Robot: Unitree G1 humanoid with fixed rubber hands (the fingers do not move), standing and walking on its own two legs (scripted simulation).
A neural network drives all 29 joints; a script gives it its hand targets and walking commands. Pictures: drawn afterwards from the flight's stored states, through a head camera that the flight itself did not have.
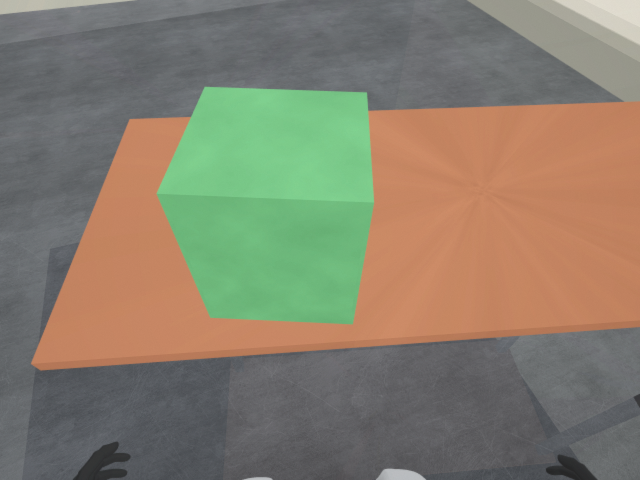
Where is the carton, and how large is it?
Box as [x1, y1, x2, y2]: [156, 87, 373, 323]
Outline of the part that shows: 204,87 156,193 210,317 352,323 373,206 366,92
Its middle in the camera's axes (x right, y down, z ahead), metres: -0.05 -0.04 +0.53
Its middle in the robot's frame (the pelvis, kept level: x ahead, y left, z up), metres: +0.43 +0.07 +0.09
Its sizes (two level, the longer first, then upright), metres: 0.210 0.200 0.250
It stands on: a table, 0.71 m high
